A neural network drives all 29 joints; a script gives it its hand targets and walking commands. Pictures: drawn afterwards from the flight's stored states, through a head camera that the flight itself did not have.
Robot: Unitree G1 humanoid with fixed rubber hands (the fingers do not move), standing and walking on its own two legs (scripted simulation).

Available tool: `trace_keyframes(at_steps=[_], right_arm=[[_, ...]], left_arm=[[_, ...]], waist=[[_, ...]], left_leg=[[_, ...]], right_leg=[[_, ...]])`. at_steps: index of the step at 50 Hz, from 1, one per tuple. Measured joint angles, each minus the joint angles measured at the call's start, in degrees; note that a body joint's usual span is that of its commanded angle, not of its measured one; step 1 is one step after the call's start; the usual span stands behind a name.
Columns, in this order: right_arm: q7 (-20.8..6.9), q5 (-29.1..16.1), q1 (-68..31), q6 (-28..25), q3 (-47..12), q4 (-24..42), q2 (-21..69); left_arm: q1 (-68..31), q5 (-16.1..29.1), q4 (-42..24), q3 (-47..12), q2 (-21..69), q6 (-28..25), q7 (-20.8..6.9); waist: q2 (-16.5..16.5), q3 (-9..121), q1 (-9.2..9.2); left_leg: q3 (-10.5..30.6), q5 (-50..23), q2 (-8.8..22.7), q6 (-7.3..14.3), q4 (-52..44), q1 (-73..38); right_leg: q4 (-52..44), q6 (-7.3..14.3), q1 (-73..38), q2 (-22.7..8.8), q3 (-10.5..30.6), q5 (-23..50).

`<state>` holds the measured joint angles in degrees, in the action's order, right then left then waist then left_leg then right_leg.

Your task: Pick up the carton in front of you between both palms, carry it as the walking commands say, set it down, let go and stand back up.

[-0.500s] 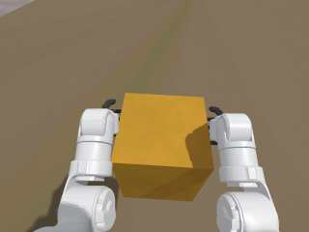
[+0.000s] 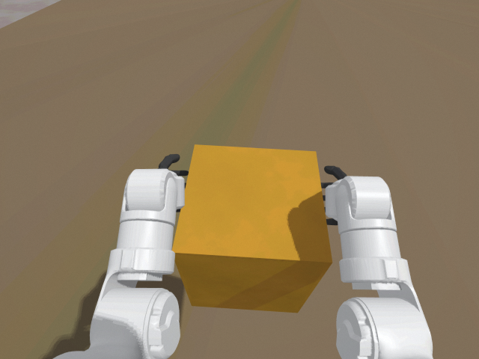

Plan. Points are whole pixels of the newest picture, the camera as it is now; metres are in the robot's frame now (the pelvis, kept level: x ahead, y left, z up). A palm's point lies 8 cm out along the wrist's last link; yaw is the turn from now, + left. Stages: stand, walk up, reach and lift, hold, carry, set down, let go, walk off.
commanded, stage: carry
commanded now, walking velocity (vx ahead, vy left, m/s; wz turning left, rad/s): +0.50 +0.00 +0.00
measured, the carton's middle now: (249, 234) +0.35 +0.00 +0.03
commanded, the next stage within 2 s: none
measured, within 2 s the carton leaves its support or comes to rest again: neither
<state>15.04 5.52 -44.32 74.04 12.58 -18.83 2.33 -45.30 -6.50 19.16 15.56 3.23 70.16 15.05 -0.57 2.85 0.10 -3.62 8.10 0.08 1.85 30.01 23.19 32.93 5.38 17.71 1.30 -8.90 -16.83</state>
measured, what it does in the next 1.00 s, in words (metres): walks ahead: left foot, then right foot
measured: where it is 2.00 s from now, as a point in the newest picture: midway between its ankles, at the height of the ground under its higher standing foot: (231, 205)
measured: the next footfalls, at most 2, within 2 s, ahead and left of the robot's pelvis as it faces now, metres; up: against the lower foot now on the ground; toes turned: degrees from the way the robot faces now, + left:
left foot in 0.32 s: +0.15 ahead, +0.15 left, +0.00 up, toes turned +6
right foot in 0.74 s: +0.48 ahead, -0.06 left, +0.00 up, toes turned -5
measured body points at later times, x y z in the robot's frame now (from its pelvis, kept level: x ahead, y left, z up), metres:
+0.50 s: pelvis +0.14 +0.05 +0.01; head +0.14 +0.06 +0.46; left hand +0.53 +0.22 +0.17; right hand +0.52 -0.07 +0.15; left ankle +0.11 +0.14 -0.73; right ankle +0.12 -0.06 -0.65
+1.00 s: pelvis +0.43 +0.02 +0.02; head +0.51 +0.02 +0.46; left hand +0.74 +0.19 +0.08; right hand +0.76 -0.09 +0.06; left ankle +0.45 +0.16 -0.67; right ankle +0.44 -0.06 -0.73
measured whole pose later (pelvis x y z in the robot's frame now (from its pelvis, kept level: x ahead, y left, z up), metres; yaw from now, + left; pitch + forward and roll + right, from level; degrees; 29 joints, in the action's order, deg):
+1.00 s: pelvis +0.43 +0.02 +0.02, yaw +5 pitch +5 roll +1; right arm 13.7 9.6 -22.5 71.7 9.4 13.6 11.4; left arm -23.6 -9.4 -13.7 10.7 11.6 68.8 10.8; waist -0.3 -5.5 -0.8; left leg -3.6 20.0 3.0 -2.0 48.5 32.8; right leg 19.3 3.5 15.4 -1.7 -9.6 -9.3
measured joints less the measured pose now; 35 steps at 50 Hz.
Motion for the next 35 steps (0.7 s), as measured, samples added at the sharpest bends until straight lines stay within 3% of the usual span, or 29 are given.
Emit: trace_keyframes(at_steps=[4,9,12,15,18,21,24,27,30,35], right_arm=[[0.0,-1.3,0.3,1.4,-0.4,1.9,-1.0],[0.2,-2.3,-3.9,4.2,0.1,4.4,-2.5],[-0.5,-1.7,-7.1,5.2,1.6,4.4,-3.1],[-1.8,-0.3,-9.7,5.9,3.2,2.8,-3.5],[-2.3,1.4,-12.0,5.5,3.9,-0.6,-2.4],[-1.5,2.9,-11.0,4.9,3.4,-2.1,0.0],[-0.8,2.5,-8.0,5.2,3.6,-2.0,0.9],[0.1,2.1,-5.7,4.7,4.3,-2.1,1.6],[1.4,1.8,-4.3,3.8,4.7,-1.3,2.3],[2.2,2.5,-2.2,2.1,4.6,2.2,3.9]], left_arm=[[-0.4,0.5,-1.6,-0.9,0.3,1.7,1.0],[-4.0,2.0,-5.2,-1.2,-0.4,4.7,2.8],[-7.3,1.9,-5.5,-0.5,-0.5,6.0,3.4],[-10.1,1.2,-3.9,0.5,-0.4,6.9,3.8],[-11.9,0.8,-1.6,1.8,-1.8,7.5,3.0],[-11.6,0.6,1.8,3.3,-3.5,6.6,1.1],[-11.3,0.1,5.4,3.2,-3.5,6.0,0.8],[-9.4,-0.3,6.6,3.0,-2.8,5.0,0.6],[-7.1,-0.7,5.4,2.7,-2.1,3.8,-0.3],[-2.9,-1.3,0.2,2.4,-1.0,1.8,-1.8]], waist=[[1.0,0.6,-0.21],[1.6,0.3,-0.77],[1.8,0.8,-1.74],[2.3,1.9,-2.68],[3.3,2.8,-2.5],[1.8,3.4,-0.84],[1.5,3.3,0.34],[1.6,2.6,1.13],[1.8,1.0,1.61],[1.7,-1.5,1.52]], left_leg=[[-0.3,10.4,0.3,0.5,6.8,1.9],[0.6,14.0,1.3,0.4,15.9,5.0],[0.6,15.1,1.2,0.3,14.8,5.0],[-0.5,14.1,0.3,0.5,7.7,2.6],[-2.8,5.1,-1.1,1.1,1.9,-1.0],[-2.0,9.1,-0.9,1.2,4.2,-2.2],[-0.9,10.1,-0.7,0.8,1.3,-5.4],[-0.3,10.3,-0.7,0.8,-2.8,-9.6],[-0.1,11.1,-0.6,0.4,-6.4,-14.1],[-0.2,15.4,0.3,-1.4,-8.6,-21.0]], right_leg=[[-1.3,0.4,-1.0,-0.4,-0.4,-0.3],[-3.5,-0.3,-2.0,-1.3,-0.5,-0.3],[-3.7,-1.4,-2.5,-2.2,-0.1,-1.2],[-2.3,-2.8,-3.0,-3.6,0.3,-3.6],[6.3,-4.1,-1.7,-5.8,1.5,-8.2],[25.2,-3.9,6.2,-3.7,5.0,-13.6],[32.0,-4.0,13.7,-3.6,5.4,-10.2],[28.1,-5.1,18.9,-5.0,5.4,-4.0],[18.3,-5.8,21.2,-5.9,5.1,1.8],[-0.3,-4.1,17.7,-4.6,2.7,11.4]])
